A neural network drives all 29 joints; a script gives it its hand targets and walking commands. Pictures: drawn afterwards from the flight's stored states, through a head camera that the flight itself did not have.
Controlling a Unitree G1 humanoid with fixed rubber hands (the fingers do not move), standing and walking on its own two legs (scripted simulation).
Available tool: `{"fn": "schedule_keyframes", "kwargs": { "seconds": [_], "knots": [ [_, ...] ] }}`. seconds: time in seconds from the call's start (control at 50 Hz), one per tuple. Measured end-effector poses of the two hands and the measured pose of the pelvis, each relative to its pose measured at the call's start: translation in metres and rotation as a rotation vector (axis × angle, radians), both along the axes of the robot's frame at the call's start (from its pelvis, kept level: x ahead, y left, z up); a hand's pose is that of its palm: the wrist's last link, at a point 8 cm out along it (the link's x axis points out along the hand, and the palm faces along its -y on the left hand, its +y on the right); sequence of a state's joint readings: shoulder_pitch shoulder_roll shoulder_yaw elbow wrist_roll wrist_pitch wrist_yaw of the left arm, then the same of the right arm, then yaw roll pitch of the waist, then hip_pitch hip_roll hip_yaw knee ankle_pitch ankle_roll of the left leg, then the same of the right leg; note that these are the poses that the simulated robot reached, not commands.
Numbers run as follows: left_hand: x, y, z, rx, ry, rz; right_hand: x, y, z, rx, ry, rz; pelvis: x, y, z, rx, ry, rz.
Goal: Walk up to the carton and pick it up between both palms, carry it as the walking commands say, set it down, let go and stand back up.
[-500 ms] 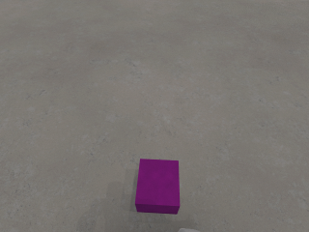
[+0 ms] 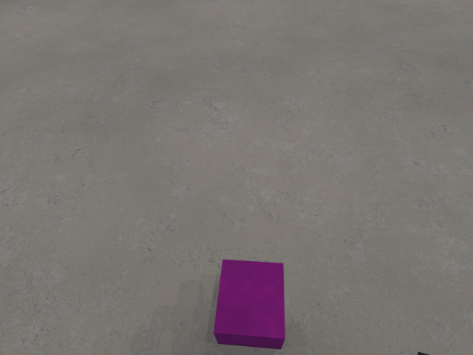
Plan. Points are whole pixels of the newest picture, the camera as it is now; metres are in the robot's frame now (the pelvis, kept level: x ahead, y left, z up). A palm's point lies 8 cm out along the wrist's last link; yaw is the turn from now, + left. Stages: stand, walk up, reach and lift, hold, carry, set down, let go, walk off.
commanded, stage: walk up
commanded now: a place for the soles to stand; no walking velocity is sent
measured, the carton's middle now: (250, 303) +0.41 -0.02 -0.68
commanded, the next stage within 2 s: none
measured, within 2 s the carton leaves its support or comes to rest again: neither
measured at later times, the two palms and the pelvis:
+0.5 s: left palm out of the picture +0.08 +0.33 -0.10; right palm out of the picture +0.12 -0.27 -0.09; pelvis +0.01 +0.04 +0.00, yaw +0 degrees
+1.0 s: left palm out of the picture +0.06 +0.34 -0.10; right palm out of the picture +0.11 -0.27 -0.09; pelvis +0.00 +0.04 +0.00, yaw +0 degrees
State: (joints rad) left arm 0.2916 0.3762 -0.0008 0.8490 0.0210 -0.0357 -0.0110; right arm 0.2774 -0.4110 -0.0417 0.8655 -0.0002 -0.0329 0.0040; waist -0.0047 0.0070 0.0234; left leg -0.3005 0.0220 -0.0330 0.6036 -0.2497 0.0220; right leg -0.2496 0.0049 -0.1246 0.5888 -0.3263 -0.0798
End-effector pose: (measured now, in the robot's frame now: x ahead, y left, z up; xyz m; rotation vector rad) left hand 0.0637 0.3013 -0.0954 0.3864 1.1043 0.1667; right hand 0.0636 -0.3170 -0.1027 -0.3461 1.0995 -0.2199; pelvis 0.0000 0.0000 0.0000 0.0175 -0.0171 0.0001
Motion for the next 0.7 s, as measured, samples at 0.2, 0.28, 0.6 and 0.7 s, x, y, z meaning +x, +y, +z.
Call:
{"fn": "schedule_keyframes", "kwargs": {
  "seconds": [0.2,0.28,0.6,0.7],
  "knots": [
    [0.0,0.012,-0.01,-0.04,0.018,0.022,0.037,0.026,0.008,-0.002,-0.049,0.03,0.006,0.017,0.001,-0.021,0.007,0.002],
    [0.004,0.021,-0.008,-0.033,0.009,0.022,0.051,0.036,0.011,-0.001,-0.068,0.039,0.009,0.025,0.002,-0.031,0.011,0.003],
    [0.012,0.035,-0.009,-0.051,-0.017,0.021,0.056,0.051,0.018,-0.014,-0.069,0.041,0.009,0.041,0.005,-0.049,0.012,0.004],
    [0.01,0.036,-0.01,-0.052,-0.014,0.023,0.052,0.052,0.017,-0.014,-0.06,0.037,0.008,0.041,0.005,-0.05,0.011,0.004]
  ]
}}
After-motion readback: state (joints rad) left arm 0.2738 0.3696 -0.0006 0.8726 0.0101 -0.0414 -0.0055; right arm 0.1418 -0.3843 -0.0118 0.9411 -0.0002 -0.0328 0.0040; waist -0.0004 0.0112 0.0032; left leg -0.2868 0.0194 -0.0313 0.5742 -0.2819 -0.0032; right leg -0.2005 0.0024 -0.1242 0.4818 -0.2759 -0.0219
